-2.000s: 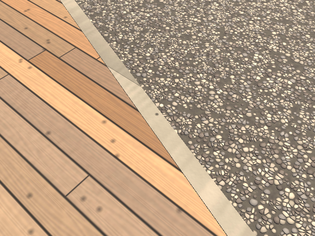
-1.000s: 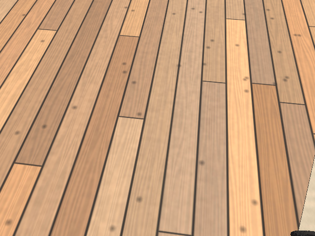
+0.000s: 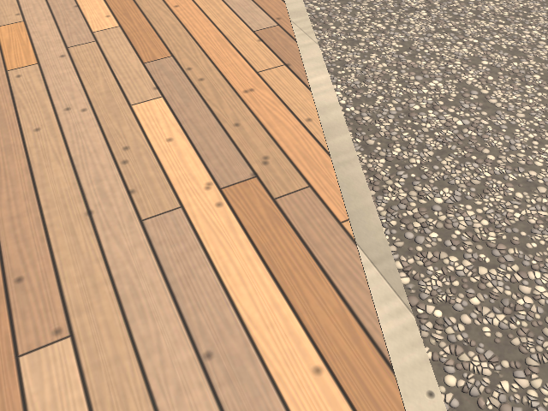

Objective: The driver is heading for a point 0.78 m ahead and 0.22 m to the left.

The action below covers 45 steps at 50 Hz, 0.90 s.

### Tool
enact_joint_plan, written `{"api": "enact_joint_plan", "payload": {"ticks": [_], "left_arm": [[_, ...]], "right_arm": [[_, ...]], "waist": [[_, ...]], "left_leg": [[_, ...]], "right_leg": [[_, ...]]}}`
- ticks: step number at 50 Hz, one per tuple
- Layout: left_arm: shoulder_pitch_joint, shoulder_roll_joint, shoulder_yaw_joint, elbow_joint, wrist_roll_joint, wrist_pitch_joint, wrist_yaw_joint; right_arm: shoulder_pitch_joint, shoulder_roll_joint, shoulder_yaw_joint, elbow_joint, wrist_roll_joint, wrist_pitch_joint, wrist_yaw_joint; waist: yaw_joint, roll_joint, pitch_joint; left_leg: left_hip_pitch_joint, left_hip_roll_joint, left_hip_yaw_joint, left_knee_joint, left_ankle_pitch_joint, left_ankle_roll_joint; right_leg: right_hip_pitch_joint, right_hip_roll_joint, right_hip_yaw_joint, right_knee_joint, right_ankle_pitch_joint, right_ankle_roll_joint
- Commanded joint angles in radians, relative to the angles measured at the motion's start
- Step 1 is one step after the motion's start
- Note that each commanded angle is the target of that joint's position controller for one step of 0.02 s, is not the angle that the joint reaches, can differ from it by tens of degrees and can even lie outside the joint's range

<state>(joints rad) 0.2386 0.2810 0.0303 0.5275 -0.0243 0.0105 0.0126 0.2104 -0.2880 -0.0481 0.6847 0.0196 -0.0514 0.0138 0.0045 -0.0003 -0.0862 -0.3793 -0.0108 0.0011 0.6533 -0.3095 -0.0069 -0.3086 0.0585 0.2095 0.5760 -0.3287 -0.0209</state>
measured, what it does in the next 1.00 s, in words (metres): walks ahead, turning left: left foot, then right foot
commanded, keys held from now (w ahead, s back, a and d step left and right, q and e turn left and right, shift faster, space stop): w+q+shift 0.66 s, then w+shift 0.04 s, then w+e+shift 0.22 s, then shift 0.08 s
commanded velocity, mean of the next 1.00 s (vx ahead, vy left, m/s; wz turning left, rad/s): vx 0.89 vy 0.00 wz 0.42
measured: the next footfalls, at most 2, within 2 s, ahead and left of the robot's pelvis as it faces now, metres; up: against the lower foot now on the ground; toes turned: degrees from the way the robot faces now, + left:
left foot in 0.04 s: +0.04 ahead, +0.12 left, +0.00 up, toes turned -3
right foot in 0.40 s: +0.31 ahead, -0.05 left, +0.00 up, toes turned +14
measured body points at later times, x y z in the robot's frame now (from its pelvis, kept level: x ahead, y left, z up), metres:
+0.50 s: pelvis +0.25 +0.06 +0.00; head +0.27 +0.07 +0.44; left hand +0.35 +0.35 -0.09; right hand +0.36 -0.20 -0.12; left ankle +0.10 +0.12 -0.64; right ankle +0.27 -0.06 -0.73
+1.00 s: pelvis +0.60 +0.31 +0.00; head +0.63 +0.34 +0.44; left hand +0.54 +0.58 -0.13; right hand +0.80 +0.12 -0.12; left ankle +0.58 +0.36 -0.73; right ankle +0.65 +0.15 -0.63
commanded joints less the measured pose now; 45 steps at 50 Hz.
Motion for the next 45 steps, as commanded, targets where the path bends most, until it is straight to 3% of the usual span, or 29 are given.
{"api": "enact_joint_plan", "payload": {"ticks": [1,2,3,4,5,6,9,15,17,18,19,20,21,22,23,24,26,29,32,35,36,38,39,40,41,42,43,44,45], "left_arm": [[-0.066,0.145,0.043,-0.047,0.08,-0.013,-0.018],[-0.145,0.05,0.026,-0.079,0.085,-0.021,-0.021],[-0.151,0.044,0.019,-0.149,0.067,-0.034,-0.031],[-0.184,0.084,0.027,-0.141,0.075,-0.045,-0.037],[-0.199,0.096,0.029,-0.127,0.078,-0.055,-0.042],[-0.171,0.096,0.027,-0.101,0.087,-0.063,-0.046],[-0.155,0.067,0.012,-0.069,0.091,-0.055,-0.069],[-0.298,0.033,-0.013,-0.081,0.06,-0.057,-0.069],[-0.24,0.047,-0.006,-0.067,0.05,-0.064,-0.048],[-0.132,0.065,0.005,-0.033,0.053,-0.068,-0.03],[0.032,0.12,0.028,0.011,0.064,-0.073,-0.006],[0.251,0.216,0.063,0.032,0.078,-0.074,0.023],[0.292,0.28,0.074,0.044,0.101,-0.074,0.032],[0.185,0.218,0.069,0.038,0.097,-0.07,0.031],[0.137,0.125,0.046,0.032,0.086,-0.074,0.02],[0.131,0.082,0.034,0.044,0.081,-0.081,0.008],[0.133,0.059,0.026,0.081,0.063,-0.096,0.001],[0.143,0.065,0.03,0.132,0.049,-0.123,-0.013],[0.102,0.091,0.034,0.164,0.058,-0.137,-0.014],[0.161,0.124,0.038,0.208,0.056,-0.136,-0.009],[0.212,0.139,0.037,0.233,0.057,-0.134,-0.008],[0.224,0.233,0.053,0.256,0.066,-0.117,-0.003],[0.209,0.275,0.059,0.264,0.068,-0.1,0.003],[0.164,0.292,0.061,0.254,0.061,-0.086,0.01],[0.207,0.182,0.035,0.241,0.068,-0.084,0.002],[0.302,0.054,0.007,0.182,0.005,-0.094,-0.019],[0.146,0.164,0.029,0.165,0.004,-0.101,-0.015],[0.11,0.137,0.03,0.156,-0.009,-0.104,-0.013],[0.133,0.108,0.017,0.185,0.01,-0.099,-0.016]], "right_arm": [[0.106,-0.086,-0.019,-0.026,-0.092,-0.004,0.008],[0.253,-0.145,-0.028,0.0,-0.11,-0.001,0.004],[0.266,-0.256,-0.055,0.003,-0.083,0.008,0.013],[0.211,-0.225,-0.056,-0.013,-0.057,0.013,0.019],[0.151,-0.195,-0.05,-0.024,-0.041,0.012,0.023],[0.136,-0.171,-0.045,-0.022,-0.038,0.006,0.021],[0.171,-0.12,-0.031,0.024,-0.03,-0.006,-0.003],[0.251,-0.142,-0.048,0.073,-0.032,0.012,-0.014],[0.229,-0.144,-0.05,0.078,-0.024,0.012,-0.012],[0.187,-0.153,-0.052,0.072,-0.015,0.005,-0.01],[0.146,-0.161,-0.055,0.06,-0.006,-0.01,-0.003],[0.088,-0.126,-0.046,0.02,0.004,-0.032,0.002],[0.111,-0.005,-0.01,-0.032,0.017,-0.039,0.0],[0.085,-0.061,-0.012,-0.029,-0.007,-0.017,-0.005],[0.033,-0.084,-0.017,-0.026,-0.031,-0.002,0.003],[0.006,-0.073,-0.015,-0.03,-0.051,0.007,0.021],[-0.016,-0.048,-0.011,-0.041,-0.063,0.036,0.049],[-0.085,-0.034,-0.001,-0.078,-0.061,0.057,0.067],[-0.202,-0.047,0.008,-0.132,-0.06,0.06,0.075],[-0.317,-0.02,0.035,-0.157,-0.059,0.043,0.1],[-0.329,-0.005,0.044,-0.154,-0.057,0.036,0.103],[-0.24,-0.042,0.032,-0.125,-0.058,0.028,0.08],[-0.069,-0.094,0.008,-0.083,-0.061,0.027,0.064],[0.185,-0.151,-0.021,-0.008,-0.065,0.025,0.044],[0.274,-0.258,-0.053,0.017,-0.08,0.025,0.02],[0.249,-0.348,-0.07,-0.01,-0.086,0.012,0.012],[0.253,-0.316,-0.077,-0.026,-0.077,0.015,0.006],[0.196,-0.267,-0.066,0.011,-0.082,0.004,-0.004],[0.144,-0.197,-0.048,0.024,-0.078,-0.012,-0.003]], "waist": [[-0.102,-0.078,0.078],[-0.159,0.155,0.132],[-0.119,0.316,0.186],[-0.102,0.173,0.22],[-0.074,0.103,0.222],[-0.06,0.098,0.175],[-0.053,0.159,0.135],[-0.104,0.145,0.124],[-0.062,0.148,0.097],[0.008,0.122,0.055],[0.099,0.069,-0.028],[0.219,-0.029,-0.166],[0.182,-0.225,-0.235],[0.13,-0.159,-0.135],[0.108,-0.055,-0.031],[0.09,-0.022,0.041],[0.044,-0.086,0.15],[0.012,-0.099,0.194],[-0.012,-0.085,0.244],[0.029,-0.015,0.275],[0.041,-0.014,0.256],[-0.031,-0.088,0.168],[-0.134,-0.136,0.07],[-0.272,-0.127,-0.059],[-0.253,-0.02,-0.185],[-0.132,0.283,-0.388],[-0.216,0.094,-0.396],[-0.143,0.086,-0.186],[-0.071,-0.001,-0.026]], "left_leg": [[0.261,0.013,0.006,-0.139,-0.101,0.045],[0.308,0.187,-0.297,-0.267,-0.36,0.077],[0.375,0.336,-0.793,-0.503,-0.589,0.18],[0.357,0.363,-0.912,-0.543,-0.69,0.244],[0.321,0.328,-0.8,-0.514,-0.583,0.241],[0.293,0.269,-0.669,-0.497,-0.454,0.23],[0.21,0.138,-0.442,-0.511,-0.178,0.223],[0.245,0.106,-0.403,-0.438,0.057,0.248],[0.159,0.114,-0.407,-0.378,0.233,0.229],[0.082,0.091,-0.379,-0.275,0.403,0.205],[-0.035,0.039,-0.32,-0.066,0.505,0.178],[-0.231,-0.019,-0.25,0.242,0.303,0.146],[-0.472,-0.106,-0.143,0.501,-0.202,0.129],[-0.542,-0.007,-0.131,0.643,-0.096,0.133],[-0.538,0.038,-0.119,0.677,-0.024,0.127],[-0.524,0.068,-0.11,0.673,0.006,0.116],[-0.518,0.121,-0.108,0.645,0.016,0.081],[-0.557,0.143,-0.099,0.659,0.097,0.062],[-0.5,0.14,-0.027,0.504,0.207,0.066],[-0.302,0.086,0.115,0.2,0.295,0.114],[-0.202,0.041,0.146,0.142,0.293,0.136],[-0.039,-0.053,0.159,0.086,0.155,0.175],[0.15,-0.089,0.13,0.069,0.053,0.193],[0.458,-0.082,0.077,-0.03,0.092,0.209],[0.733,0.103,-0.146,0.007,-0.103,0.196],[0.925,0.448,-0.672,-0.171,-0.266,0.236],[0.825,0.398,-0.677,-0.281,-0.226,0.2],[0.656,0.394,-0.56,-0.298,-0.146,0.197],[0.446,0.353,-0.448,-0.322,-0.048,0.172]], "right_leg": [[-0.229,-0.096,0.136,-0.081,-0.392,-0.111],[-0.383,0.019,-0.02,0.299,-0.28,-0.063],[-0.676,0.071,-0.146,0.464,-0.275,-0.022],[-0.738,-0.025,-0.121,0.545,-0.147,-0.02],[-0.71,-0.069,-0.132,0.552,-0.029,-0.003],[-0.62,-0.089,-0.142,0.525,0.021,0.015],[-0.418,-0.079,-0.195,0.422,0.066,0.052],[-0.234,0.016,-0.248,0.052,0.043,0.066],[-0.005,0.037,-0.245,-0.053,0.074,0.047],[0.202,0.041,-0.241,-0.116,0.128,0.031],[0.46,-0.013,-0.202,-0.123,0.128,0.007],[0.747,-0.236,0.005,-0.15,-0.142,-0.04],[0.844,-0.503,0.454,-0.286,-0.463,-0.11],[0.67,-0.52,0.55,-0.277,-0.476,-0.154],[0.544,-0.479,0.42,-0.268,-0.398,-0.147],[0.433,-0.439,0.285,-0.301,-0.271,-0.145],[0.292,-0.386,0.114,-0.39,-0.152,-0.121],[0.253,-0.362,-0.09,-0.441,0.111,-0.098],[0.186,-0.305,-0.318,-0.496,0.289,-0.063],[0.171,-0.257,-0.447,-0.537,0.487,-0.048],[0.191,-0.27,-0.449,-0.534,0.676,-0.059],[0.303,-0.317,-0.437,-0.376,1.158,-0.077],[0.298,-0.34,-0.429,-0.152,1.281,-0.078],[0.193,-0.32,-0.433,0.158,1.238,-0.077],[-0.036,-0.231,-0.384,0.56,0.515,-0.064],[-0.332,-0.056,-0.209,0.942,-0.204,-0.04],[-0.367,-0.05,-0.057,0.996,-0.07,-0.06],[-0.428,-0.08,-0.099,0.973,0.019,-0.054],[-0.387,-0.145,-0.123,0.872,0.064,-0.049]]}}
